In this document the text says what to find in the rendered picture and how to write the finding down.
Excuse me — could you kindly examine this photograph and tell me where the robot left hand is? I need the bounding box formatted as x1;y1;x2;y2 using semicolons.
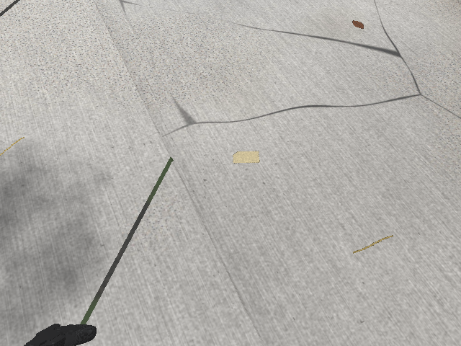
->
24;324;97;346

